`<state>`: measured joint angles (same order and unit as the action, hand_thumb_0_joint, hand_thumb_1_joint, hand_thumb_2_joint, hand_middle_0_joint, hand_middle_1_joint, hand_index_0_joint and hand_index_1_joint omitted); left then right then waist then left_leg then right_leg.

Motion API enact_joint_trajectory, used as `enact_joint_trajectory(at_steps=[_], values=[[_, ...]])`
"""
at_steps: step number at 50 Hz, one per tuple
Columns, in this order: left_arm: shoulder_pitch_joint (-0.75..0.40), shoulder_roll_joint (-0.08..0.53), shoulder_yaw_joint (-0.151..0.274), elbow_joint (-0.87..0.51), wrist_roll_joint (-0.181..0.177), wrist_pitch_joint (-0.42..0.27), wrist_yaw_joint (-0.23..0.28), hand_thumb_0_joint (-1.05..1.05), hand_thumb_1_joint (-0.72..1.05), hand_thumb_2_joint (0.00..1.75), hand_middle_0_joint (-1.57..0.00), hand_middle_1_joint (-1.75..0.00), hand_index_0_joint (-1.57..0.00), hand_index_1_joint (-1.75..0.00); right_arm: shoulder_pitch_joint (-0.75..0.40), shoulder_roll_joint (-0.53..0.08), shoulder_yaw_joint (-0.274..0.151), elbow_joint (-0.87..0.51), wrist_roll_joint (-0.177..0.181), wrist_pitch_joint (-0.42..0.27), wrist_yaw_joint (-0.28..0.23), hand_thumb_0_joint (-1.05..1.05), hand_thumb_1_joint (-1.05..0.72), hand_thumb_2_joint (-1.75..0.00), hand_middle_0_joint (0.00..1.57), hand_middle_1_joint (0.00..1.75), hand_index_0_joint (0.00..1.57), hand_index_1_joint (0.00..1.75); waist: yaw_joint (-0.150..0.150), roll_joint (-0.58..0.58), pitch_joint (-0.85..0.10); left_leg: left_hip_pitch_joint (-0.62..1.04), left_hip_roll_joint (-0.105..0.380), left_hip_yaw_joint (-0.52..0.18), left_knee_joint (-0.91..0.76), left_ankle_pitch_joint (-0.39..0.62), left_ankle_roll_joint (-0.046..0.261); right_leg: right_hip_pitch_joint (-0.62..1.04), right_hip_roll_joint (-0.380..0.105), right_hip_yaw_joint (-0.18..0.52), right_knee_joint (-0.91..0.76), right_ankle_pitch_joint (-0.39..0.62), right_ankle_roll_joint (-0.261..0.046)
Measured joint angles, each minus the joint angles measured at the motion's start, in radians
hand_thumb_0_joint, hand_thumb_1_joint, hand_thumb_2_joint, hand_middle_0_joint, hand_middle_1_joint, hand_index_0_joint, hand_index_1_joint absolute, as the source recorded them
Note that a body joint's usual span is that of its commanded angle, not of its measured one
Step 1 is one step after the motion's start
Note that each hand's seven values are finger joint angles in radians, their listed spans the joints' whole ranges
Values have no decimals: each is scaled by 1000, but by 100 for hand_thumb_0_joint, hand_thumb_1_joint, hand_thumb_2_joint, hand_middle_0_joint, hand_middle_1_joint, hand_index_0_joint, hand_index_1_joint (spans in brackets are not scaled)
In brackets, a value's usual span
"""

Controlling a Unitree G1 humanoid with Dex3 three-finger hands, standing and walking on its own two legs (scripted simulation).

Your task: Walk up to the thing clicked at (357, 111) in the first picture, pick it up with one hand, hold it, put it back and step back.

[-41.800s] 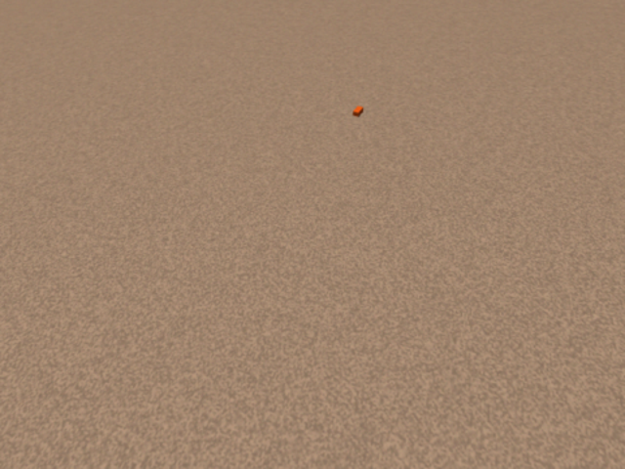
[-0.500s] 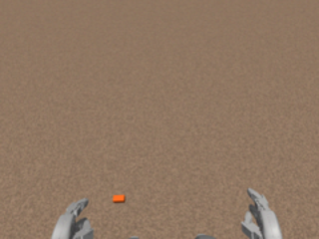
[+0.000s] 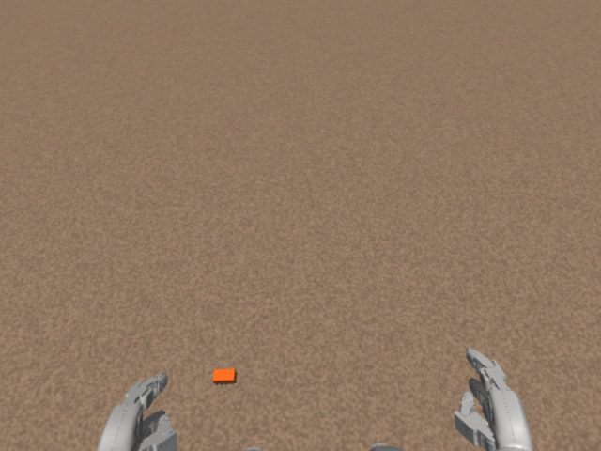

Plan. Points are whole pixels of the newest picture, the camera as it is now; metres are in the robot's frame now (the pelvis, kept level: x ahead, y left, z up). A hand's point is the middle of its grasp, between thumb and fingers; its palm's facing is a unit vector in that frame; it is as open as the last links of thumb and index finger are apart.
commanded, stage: home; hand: left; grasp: from above
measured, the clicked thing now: (224, 376) +0.45 +0.25 -0.70
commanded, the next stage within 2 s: stand in 0.84 s
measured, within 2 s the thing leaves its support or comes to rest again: neither
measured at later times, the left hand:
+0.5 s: hand (172, 439) +0.16 +0.18 -0.05, palm faces +0.04 -0.98 -0.20, open 7.4 cm
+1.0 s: hand (168, 438) +0.17 +0.19 -0.06, palm faces +0.01 -0.96 -0.27, open 7.4 cm
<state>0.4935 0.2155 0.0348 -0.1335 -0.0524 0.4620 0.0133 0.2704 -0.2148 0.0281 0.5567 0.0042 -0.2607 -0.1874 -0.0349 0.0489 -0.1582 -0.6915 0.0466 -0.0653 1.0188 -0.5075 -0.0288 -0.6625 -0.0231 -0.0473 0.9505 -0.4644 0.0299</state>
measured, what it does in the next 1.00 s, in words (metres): stands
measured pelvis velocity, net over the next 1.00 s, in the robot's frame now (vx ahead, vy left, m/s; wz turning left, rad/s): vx -0.01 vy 0.00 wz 0.00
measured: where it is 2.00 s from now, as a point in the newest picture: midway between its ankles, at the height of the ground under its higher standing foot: outside the picture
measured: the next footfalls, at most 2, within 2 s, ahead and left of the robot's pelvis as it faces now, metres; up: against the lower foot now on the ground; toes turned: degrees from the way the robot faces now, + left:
none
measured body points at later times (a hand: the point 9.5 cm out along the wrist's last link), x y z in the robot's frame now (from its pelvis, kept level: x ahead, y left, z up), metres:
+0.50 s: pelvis +0.00 +0.00 +0.00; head +0.02 +0.01 +0.45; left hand +0.16 +0.23 -0.03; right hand +0.16 -0.24 -0.06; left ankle +0.00 +0.13 -0.68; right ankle +0.00 -0.14 -0.68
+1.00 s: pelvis -0.01 +0.00 +0.00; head +0.02 +0.01 +0.45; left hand +0.16 +0.24 -0.04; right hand +0.16 -0.24 -0.08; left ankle +0.00 +0.13 -0.68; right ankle +0.00 -0.14 -0.68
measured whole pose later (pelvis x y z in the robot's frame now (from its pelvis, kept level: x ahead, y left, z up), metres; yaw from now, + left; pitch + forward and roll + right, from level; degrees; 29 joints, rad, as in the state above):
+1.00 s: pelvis -0.01 +0.00 +0.00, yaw +0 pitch +7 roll -2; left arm 0.37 0.25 0.00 0.09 0.01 0.28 0.03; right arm 0.22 -0.23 0.01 0.64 -0.07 -0.18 -0.13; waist 0.00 0.02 -0.07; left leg -0.61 0.03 -0.04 0.99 -0.49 -0.02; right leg -0.60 -0.04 -0.03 0.94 -0.46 0.03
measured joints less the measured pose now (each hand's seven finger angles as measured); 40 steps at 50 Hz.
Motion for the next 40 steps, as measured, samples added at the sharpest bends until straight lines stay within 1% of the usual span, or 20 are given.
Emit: enact_joint_trajectory(at_steps=[40], values=[[5, 8, -1, -13, -4, 5, 2, 1, 91, 89, -20, -30, -20, -30, 9, 1, -2, -11, 4, 16, 3, 1, -90, -90, 20, 30, 20, 30, -6, 2, -4, -8, 0, 1, 12, -5, 4, -5, 0, 2, 5, -1, 4]])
